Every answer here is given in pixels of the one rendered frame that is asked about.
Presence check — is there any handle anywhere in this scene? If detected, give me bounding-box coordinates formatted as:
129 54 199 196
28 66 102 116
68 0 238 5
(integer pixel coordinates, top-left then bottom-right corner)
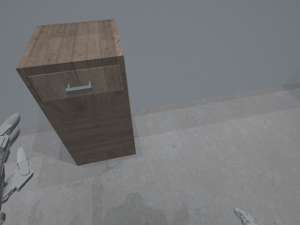
66 81 93 96

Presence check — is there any cabinet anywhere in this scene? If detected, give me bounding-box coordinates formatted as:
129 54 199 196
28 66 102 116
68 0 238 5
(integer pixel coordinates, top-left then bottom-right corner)
15 19 136 166

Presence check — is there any robot left hand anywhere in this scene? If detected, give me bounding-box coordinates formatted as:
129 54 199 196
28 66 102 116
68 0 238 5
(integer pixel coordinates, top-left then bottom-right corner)
0 112 34 210

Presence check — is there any drawer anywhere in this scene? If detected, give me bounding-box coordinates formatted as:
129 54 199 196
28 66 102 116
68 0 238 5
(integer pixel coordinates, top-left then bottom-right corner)
27 65 123 101

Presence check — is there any robot right hand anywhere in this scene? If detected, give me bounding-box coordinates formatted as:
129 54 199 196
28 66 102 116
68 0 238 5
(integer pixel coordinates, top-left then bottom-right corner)
233 207 258 225

